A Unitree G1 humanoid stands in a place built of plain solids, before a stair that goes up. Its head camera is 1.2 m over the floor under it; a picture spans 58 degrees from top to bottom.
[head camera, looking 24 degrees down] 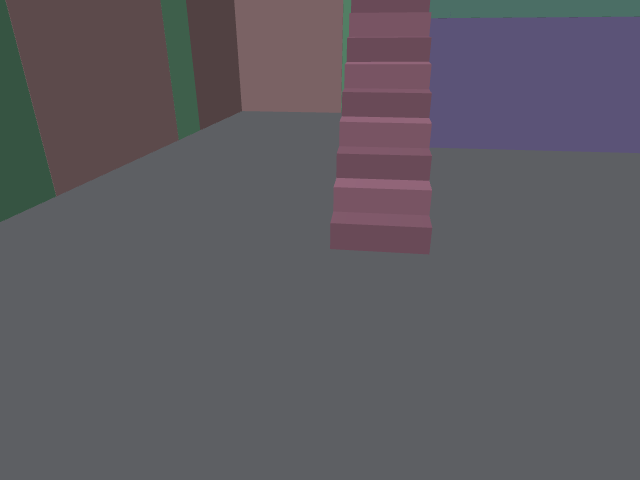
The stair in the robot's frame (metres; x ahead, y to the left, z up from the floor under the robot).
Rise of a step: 0.18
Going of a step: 0.19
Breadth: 0.63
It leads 7 degrees to the right of straight ahead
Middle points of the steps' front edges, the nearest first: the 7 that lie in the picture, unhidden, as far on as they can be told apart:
2.51 -0.38 0.18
2.69 -0.40 0.36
2.88 -0.43 0.54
3.06 -0.45 0.72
3.25 -0.47 0.90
3.43 -0.50 1.09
3.61 -0.52 1.27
